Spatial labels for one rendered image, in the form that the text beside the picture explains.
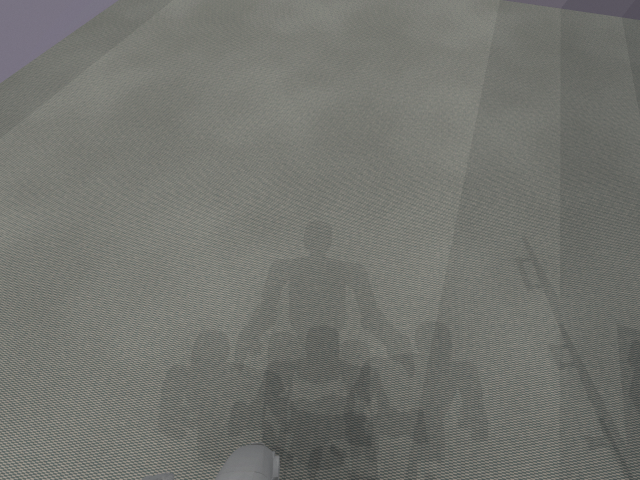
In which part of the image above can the robot left thigh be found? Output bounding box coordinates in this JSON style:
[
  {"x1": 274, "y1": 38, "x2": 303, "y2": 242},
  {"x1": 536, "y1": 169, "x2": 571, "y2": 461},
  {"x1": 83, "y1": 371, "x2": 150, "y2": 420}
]
[{"x1": 215, "y1": 445, "x2": 280, "y2": 480}]

